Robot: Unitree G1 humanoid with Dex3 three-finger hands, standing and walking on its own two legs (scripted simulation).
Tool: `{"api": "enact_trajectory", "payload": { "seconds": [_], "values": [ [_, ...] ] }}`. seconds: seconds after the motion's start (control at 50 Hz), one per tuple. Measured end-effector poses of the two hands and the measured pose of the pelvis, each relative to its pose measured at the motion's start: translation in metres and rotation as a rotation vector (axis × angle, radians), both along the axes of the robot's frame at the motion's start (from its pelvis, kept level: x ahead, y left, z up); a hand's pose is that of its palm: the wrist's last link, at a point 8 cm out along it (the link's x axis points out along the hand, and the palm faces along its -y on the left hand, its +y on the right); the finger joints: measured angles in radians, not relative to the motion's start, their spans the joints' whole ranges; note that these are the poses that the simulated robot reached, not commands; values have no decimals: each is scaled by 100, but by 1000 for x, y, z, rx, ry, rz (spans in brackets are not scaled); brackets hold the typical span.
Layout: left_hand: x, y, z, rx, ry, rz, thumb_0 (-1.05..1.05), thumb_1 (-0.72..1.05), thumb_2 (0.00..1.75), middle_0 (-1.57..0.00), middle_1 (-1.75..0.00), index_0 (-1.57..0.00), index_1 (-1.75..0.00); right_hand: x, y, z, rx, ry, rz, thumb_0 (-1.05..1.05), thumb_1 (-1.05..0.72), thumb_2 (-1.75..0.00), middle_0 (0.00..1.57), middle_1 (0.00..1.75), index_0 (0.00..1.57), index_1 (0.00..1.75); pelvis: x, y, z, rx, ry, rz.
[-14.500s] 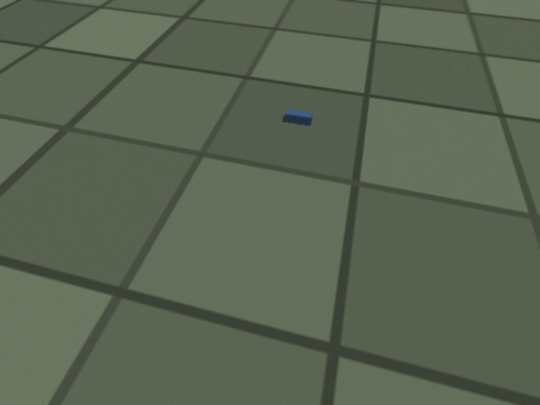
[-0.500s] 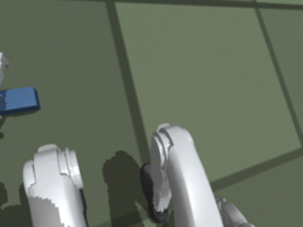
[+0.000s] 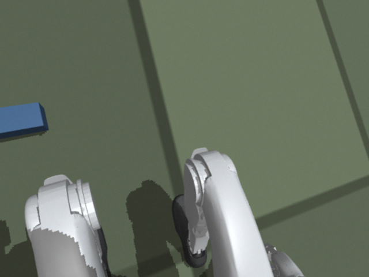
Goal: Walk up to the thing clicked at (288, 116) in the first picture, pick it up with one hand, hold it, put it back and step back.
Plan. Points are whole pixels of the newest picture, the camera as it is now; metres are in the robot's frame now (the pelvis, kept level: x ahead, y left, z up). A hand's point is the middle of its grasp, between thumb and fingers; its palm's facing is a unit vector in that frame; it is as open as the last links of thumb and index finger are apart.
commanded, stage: close in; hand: left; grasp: from above
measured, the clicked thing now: (6, 122) +0.47 +0.33 -0.29
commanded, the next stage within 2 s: rest palm in 0.06 s
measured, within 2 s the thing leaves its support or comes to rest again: neither
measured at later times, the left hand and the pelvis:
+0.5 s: hand (2, 124) +0.45 +0.31 -0.23, palm faces -0.46 -0.11 -0.88, open 14.1 cm; pelvis +0.00 +0.00 -0.02, yaw -3 degrees
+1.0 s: hand (4, 129) +0.45 +0.32 -0.26, palm faces -0.46 -0.14 -0.87, open 14.2 cm; pelvis +0.01 +0.01 -0.02, yaw -4 degrees
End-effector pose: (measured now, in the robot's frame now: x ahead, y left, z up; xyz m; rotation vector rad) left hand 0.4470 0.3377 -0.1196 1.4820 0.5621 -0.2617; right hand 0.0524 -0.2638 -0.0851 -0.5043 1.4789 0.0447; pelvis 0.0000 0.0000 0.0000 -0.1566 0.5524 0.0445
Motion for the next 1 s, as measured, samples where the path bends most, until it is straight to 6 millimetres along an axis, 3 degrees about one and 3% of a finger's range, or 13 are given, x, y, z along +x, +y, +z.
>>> {"api": "enact_trajectory", "payload": {
  "seconds": [0.22,0.6,1.0],
  "values": [
    [0,-15,-22,-49,-54,-50,0,-54,103,-9,-101,-9,-102,20,1,11,-39,-57,74,0,-90,-89,20,30,20,30,0,3,-5,-20,-20,-4],
    [11,-20,-67,-25,-29,30,0,-50,97,-8,-100,-8,-100,-8,12,4,17,19,120,0,-90,-90,20,30,21,30,4,3,-18,-33,-38,-35],
    [5,-13,-86,-45,-35,22,0,-53,99,-8,-98,-7,-99,10,7,9,13,37,206,0,-91,-90,20,30,20,30,8,6,-21,-56,-63,-45]
  ]
}}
